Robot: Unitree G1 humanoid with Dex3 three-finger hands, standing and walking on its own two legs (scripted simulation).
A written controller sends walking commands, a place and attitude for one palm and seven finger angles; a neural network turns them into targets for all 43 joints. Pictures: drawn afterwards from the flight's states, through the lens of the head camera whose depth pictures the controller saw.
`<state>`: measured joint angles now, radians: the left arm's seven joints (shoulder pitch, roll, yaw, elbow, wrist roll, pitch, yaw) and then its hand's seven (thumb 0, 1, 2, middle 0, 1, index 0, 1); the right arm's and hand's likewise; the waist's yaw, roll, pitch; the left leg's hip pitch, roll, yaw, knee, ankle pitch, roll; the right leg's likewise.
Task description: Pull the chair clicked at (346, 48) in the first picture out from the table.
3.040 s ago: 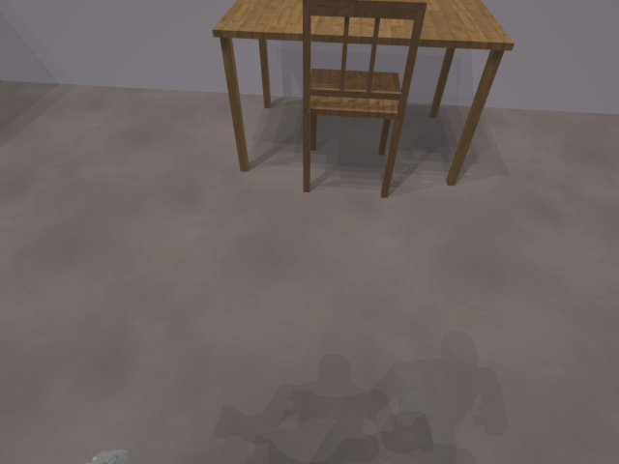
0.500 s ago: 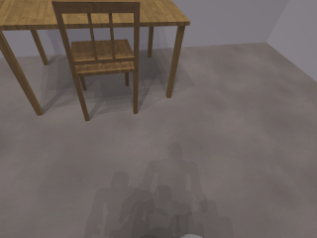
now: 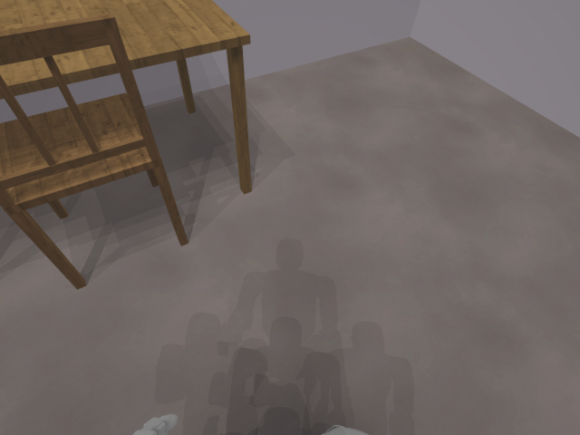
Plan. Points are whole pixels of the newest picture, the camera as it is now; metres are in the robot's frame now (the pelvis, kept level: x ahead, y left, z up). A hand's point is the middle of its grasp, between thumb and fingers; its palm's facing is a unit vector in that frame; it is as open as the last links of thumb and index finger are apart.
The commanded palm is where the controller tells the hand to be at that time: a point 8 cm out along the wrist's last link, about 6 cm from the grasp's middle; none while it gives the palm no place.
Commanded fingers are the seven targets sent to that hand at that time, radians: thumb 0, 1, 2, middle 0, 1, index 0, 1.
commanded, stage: walk to a spot facing it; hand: left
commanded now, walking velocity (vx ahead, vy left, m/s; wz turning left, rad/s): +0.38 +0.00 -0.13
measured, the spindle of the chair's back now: (24, 120) +0.77 +0.65 -0.06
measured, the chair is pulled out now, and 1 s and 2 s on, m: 0.00 0.00 0.00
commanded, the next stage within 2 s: turn to face it in 0.38 s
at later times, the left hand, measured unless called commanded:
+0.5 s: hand (147, 420) +0.17 +0.23 -0.17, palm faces -0.01 -0.99 -0.13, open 7.3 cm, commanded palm none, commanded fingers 0.00 0.90 0.90 -0.20 -0.30 -0.20 -0.30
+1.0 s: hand (192, 280) +0.39 +0.19 -0.12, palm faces +0.14 -0.96 -0.25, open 7.3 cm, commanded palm none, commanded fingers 0.00 0.90 0.90 -0.20 -0.30 -0.20 -0.30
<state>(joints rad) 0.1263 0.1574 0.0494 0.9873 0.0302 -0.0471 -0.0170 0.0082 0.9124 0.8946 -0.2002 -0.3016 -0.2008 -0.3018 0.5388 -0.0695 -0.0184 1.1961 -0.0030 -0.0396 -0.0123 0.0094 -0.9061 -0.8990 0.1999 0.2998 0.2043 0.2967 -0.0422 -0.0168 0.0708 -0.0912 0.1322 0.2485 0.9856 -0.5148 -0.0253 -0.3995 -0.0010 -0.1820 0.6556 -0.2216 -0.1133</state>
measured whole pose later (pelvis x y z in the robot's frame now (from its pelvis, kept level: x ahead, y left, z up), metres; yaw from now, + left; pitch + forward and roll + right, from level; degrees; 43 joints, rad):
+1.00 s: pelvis +0.31 +0.00 +0.02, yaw +8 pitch -1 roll +2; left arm 0.15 0.12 0.03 0.94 0.02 0.00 0.03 0.01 0.91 0.89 -0.20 -0.30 -0.20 -0.30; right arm 0.29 -0.19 -0.08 1.04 -0.01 0.06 0.01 0.01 -0.91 -0.90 0.20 0.30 0.20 0.30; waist -0.05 0.05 0.04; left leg -0.48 0.06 0.06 1.15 -0.41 -0.06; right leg -0.23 -0.10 -0.23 0.52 -0.27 -0.04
